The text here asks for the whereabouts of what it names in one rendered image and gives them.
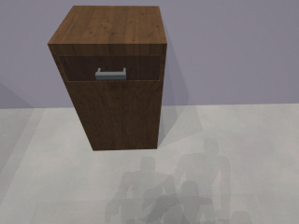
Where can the cabinet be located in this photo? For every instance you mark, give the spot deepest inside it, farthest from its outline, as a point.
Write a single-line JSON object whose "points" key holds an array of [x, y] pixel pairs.
{"points": [[115, 114]]}

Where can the handle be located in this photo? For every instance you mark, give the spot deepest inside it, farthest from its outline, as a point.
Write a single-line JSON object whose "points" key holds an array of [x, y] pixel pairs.
{"points": [[110, 75]]}

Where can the drawer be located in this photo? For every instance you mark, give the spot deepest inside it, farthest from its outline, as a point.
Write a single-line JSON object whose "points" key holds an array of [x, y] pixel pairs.
{"points": [[83, 67]]}

